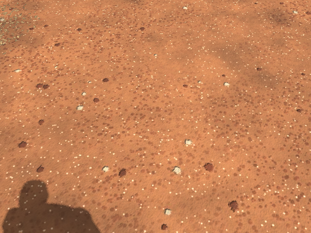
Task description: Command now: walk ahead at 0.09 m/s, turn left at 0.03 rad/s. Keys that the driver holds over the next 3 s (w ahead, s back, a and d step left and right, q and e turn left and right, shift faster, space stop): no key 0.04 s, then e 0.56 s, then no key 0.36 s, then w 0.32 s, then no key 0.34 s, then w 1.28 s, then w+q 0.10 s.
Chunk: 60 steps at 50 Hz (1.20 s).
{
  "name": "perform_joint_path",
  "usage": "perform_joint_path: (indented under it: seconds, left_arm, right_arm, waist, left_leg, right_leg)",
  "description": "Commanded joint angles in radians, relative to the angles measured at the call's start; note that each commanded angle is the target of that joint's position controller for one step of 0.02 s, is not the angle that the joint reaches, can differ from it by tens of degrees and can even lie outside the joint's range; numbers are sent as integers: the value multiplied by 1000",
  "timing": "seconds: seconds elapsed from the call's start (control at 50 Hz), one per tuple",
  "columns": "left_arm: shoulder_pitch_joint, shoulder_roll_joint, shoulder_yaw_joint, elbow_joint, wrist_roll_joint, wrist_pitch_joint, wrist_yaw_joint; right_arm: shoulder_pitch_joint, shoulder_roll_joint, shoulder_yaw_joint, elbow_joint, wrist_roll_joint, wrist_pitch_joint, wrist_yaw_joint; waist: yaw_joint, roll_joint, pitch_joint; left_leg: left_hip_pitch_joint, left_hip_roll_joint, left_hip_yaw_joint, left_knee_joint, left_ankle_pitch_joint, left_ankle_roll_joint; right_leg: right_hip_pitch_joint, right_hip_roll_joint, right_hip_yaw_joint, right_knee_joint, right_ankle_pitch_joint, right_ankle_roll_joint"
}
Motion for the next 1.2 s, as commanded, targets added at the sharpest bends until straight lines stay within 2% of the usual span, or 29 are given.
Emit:
perform_joint_path:
  seconds: [0.02, 0.04, 0.06, 0.08, 0.1, 0.14, 0.16, 0.24, 0.3, 0.36, 0.4, 0.42, 0.44, 0.46, 0.48, 0.5, 0.52, 0.56, 0.62, 0.78, 0.92, 0.94, 0.96, 0.98, 1.0, 1.02, 1.06, 1.12, 1.2]
  left_arm:
    - [17, 117, 19, -30, 1, 3, 13]
    - [83, 101, 19, -28, 8, 4, 14]
    - [186, 21, -1, 17, -14, 19, 16]
    - [142, 57, 2, 29, -7, 33, 23]
    - [78, 93, 13, 13, -5, 39, 24]
    - [12, 128, 27, -19, -7, 45, 18]
    - [15, 116, 26, -24, -7, 46, 17]
    - [17, 95, 34, -45, 0, 59, 24]
    - [-5, 90, 51, -68, 7, 81, 19]
    - [18, 72, 51, -80, 1, 90, 10]
    - [81, 81, 59, -65, 3, 88, 4]
    - [83, 104, 67, -69, 11, 83, -1]
    - [59, 214, 90, -104, 23, 75, 2]
    - [85, 314, 111, -117, 24, 76, 4]
    - [77, 284, 110, -113, 26, 79, 9]
    - [20, 245, 103, -125, 12, 82, 15]
    - [-51, 230, 100, -149, 8, 86, 17]
    - [-73, 202, 95, -173, -3, 83, 16]
    - [-12, 203, 99, -165, -11, 71, 14]
    - [-2, 198, 84, -160, 9, 71, 20]
    - [-96, 192, 64, -145, 8, 77, 18]
    - [-102, 184, 58, -139, 2, 77, 18]
    - [-80, 154, 48, -136, -1, 71, 16]
    - [-21, 104, 34, -121, -4, 69, 13]
    - [-52, 133, 43, -115, -8, 75, 16]
    - [-88, 165, 47, -112, 11, 74, 13]
    - [-128, 187, 61, -117, 21, 64, -3]
    - [-131, 147, 56, -100, 28, 43, -27]
    - [-219, 116, 48, -126, 19, 25, -37]
  right_arm:
    - [107, -110, -18, 8, -9, -21, -19]
    - [129, -171, -27, 13, -13, -29, -24]
    - [73, -155, -22, 19, 14, -22, -24]
    - [32, -108, -14, 8, 17, -20, -18]
    - [6, -106, -15, 1, 15, -20, -18]
    - [28, -146, -31, 5, 14, -15, -34]
    - [46, -161, -41, 11, 20, -11, -41]
    - [78, -185, -70, 3, 15, 10, -53]
    - [49, -180, -72, -22, 0, 17, -58]
    - [-43, -193, -74, -43, -11, 22, -54]
    - [-82, -202, -79, -53, 1, 32, -45]
    - [-56, -190, -81, -45, 1, 40, -37]
    - [0, -140, -72, -57, -2, 53, -26]
    - [-90, -120, -61, -123, -1, 64, -38]
    - [-96, -129, -60, -124, 2, 69, -40]
    - [-84, -145, -66, -109, 14, 65, -35]
    - [-65, -149, -68, -97, 16, 53, -28]
    - [-26, -163, -75, -78, -6, 43, -16]
    - [-21, -142, -70, -89, 4, 45, -13]
    - [-37, -138, -60, -106, 10, 56, -20]
    - [55, -117, -47, -66, 21, 43, -30]
    - [85, -109, -42, -53, 17, 35, -33]
    - [81, -142, -44, -53, 2, 23, -38]
    - [106, -174, -38, -55, -17, 10, -35]
    - [55, -217, -48, -47, -10, 11, -22]
    - [41, -196, -51, -48, -8, 8, -13]
    - [82, -203, -59, -25, -3, 9, -7]
    - [130, -186, -62, 0, 9, -11, -8]
    - [177, -186, -70, 26, 4, -33, -2]
  waist:
    - [-46, -42, -63]
    - [2, 41, -78]
    - [42, 132, -90]
    - [21, 91, -44]
    - [6, 77, -8]
    - [-12, 79, -25]
    - [-14, 74, -41]
    - [-28, 77, -86]
    - [-39, 85, -82]
    - [4, 77, -77]
    - [36, 69, -97]
    - [35, -6, -76]
    - [8, -283, -41]
    - [35, -367, 0]
    - [16, -232, 11]
    - [-14, -136, 30]
    - [-41, -108, 26]
    - [-41, -123, -40]
    - [-23, -94, -88]
    - [12, -140, -72]
    - [-34, -127, -63]
    - [-52, -104, -60]
    - [-32, -45, -69]
    - [-11, 87, -129]
    - [-8, 179, -36]
    - [-29, 154, 12]
    - [-41, 136, 77]
    - [-43, 81, 65]
    - [-74, 104, 44]
  left_leg:
    - [287, 74, -79, -202, 205, 24]
    - [351, 191, -185, -177, 442, 51]
    - [271, 238, -213, -189, 422, 133]
    - [188, 207, -202, -213, 298, 121]
    - [163, 155, -161, -222, 213, 92]
    - [194, 128, -125, -215, 194, 81]
    - [222, 136, -120, -206, 202, 90]
    - [248, 263, -153, -198, 286, 182]
    - [169, 364, -174, -225, 339, 262]
    - [103, 300, -62, -200, 259, 185]
    - [60, 260, 20, -109, 185, 126]
    - [1, 219, 72, -5, 18, 69]
    - [-157, 89, 171, 239, -301, -16]
    - [-257, -45, 72, 386, -480, -36]
    - [-238, -12, -10, 493, -428, -32]
    - [-232, 5, -33, 514, -327, -26]
    - [-230, 11, -41, 490, -252, -23]
    - [-222, -3, -34, 518, -193, -28]
    - [-242, -7, -40, 507, -176, -46]
    - [-122, -10, -34, 284, -231, -43]
    - [164, -44, -8, -85, -152, 3]
    - [253, -31, -19, -239, -24, 14]
    - [330, 55, -121, -302, 20, 30]
    - [397, 231, -316, -377, -33, 71]
    - [223, 285, -376, -393, -188, 161]
    - [192, 270, -391, -443, -400, 182]
    - [223, 245, -395, -496, -473, 187]
    - [330, 203, -320, -477, -345, 188]
    - [321, 186, -262, -452, -266, 199]
  right_leg:
    - [-116, -223, 153, 2, 257, -41]
    - [-153, -160, 120, 49, 61, -12]
    - [-100, -101, 82, 10, -119, 1]
    - [-44, -98, 90, -15, -93, 11]
    - [-55, -94, 110, -6, -36, 10]
    - [-86, -97, 121, 53, 44, 6]
    - [-111, -93, 120, 88, 46, 7]
    - [-199, -47, 67, 293, -103, 12]
    - [-245, -70, 48, 545, -375, -1]
    - [-165, -93, 44, 412, -260, 1]
    - [-52, -53, -3, 234, -110, -7]
    - [-10, -59, 62, 99, -32, -21]
    - [8, -282, 413, -110, 54, -72]
    - [-80, -447, 654, -177, 260, -199]
    - [-111, -420, 618, -168, 210, -234]
    - [-124, -350, 510, -142, 149, -209]
    - [-105, -281, 442, -127, 132, -165]
    - [-15, -237, 389, -91, 299, -149]
    - [89, -244, 390, -67, 405, -157]
    - [70, -247, 419, -94, 284, -172]
    - [-48, -216, 431, -55, 255, -126]
    - [-91, -198, 422, -38, 225, -89]
    - [-146, -165, 400, -11, 151, -40]
    - [-182, -77, 308, 100, -104, -6]
    - [-189, 20, 180, 141, -202, -6]
    - [-202, -3, 154, 245, -197, -1]
    - [-332, -14, 117, 407, -207, 22]
    - [-417, -51, 84, 446, -159, 52]
    - [-361, -66, 38, 321, -140, 63]
Next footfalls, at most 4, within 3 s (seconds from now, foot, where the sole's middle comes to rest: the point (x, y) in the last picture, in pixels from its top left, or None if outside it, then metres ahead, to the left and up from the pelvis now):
0.02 left None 0.10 0.11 -0.78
0.96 left None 0.05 0.09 -0.78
1.32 right None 0.06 -0.16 -0.78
1.80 left None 0.24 -0.04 -0.78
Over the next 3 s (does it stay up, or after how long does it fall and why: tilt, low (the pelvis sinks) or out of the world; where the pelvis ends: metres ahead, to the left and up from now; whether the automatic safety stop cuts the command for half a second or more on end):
stays up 0.71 -0.30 -0.01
